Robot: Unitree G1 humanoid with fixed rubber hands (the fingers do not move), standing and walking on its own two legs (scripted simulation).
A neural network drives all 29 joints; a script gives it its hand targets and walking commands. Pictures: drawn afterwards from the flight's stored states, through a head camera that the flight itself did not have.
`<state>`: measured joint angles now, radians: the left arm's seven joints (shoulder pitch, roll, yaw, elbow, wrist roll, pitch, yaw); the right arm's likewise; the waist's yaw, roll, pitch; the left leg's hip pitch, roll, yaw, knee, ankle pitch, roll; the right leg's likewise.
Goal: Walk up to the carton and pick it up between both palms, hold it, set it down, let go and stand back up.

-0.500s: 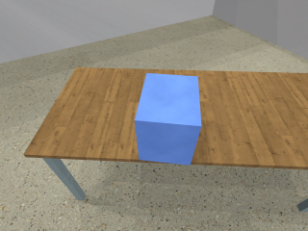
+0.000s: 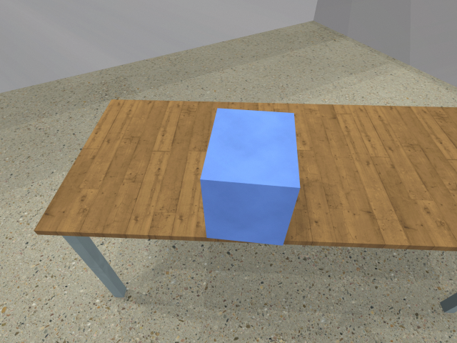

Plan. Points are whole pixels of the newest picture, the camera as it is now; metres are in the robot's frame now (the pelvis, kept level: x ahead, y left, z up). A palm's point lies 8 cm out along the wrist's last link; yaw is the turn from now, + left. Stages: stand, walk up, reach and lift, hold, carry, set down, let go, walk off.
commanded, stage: stand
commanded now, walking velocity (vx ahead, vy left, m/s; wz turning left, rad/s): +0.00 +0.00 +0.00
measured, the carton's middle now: (249, 176) +0.54 -0.04 -0.06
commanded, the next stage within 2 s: none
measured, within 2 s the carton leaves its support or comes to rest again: neither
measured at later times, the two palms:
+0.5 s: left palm out of the picture +0.01 +0.25 -0.14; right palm out of the picture +0.01 -0.24 -0.13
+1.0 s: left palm out of the picture +0.00 +0.25 -0.14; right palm out of the picture +0.01 -0.24 -0.13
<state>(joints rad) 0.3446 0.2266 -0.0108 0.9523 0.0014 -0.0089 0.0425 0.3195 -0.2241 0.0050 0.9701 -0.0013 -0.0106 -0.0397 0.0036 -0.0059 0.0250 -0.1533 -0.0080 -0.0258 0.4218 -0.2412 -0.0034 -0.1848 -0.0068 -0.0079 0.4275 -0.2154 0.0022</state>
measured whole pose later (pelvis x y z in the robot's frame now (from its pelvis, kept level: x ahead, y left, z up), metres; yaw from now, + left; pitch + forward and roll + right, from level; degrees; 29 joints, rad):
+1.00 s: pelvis +0.00 +0.01 +0.00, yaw +0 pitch -2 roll +0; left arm 0.34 0.21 -0.01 1.00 0.00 -0.01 0.05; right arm 0.32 -0.20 0.01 1.01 0.00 -0.01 -0.05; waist 0.00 -0.01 0.03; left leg -0.14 -0.01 -0.02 0.41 -0.24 0.00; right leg -0.17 -0.01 0.00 0.42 -0.22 0.01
